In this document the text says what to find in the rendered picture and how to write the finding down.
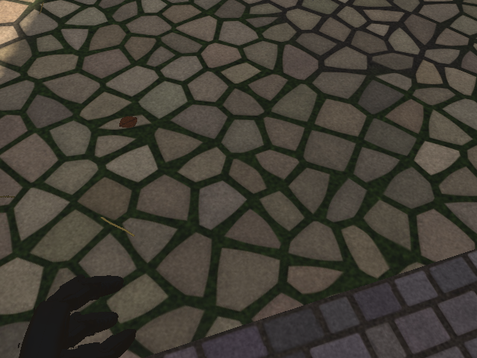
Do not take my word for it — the left robot hand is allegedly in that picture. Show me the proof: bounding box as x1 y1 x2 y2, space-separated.
18 274 136 358

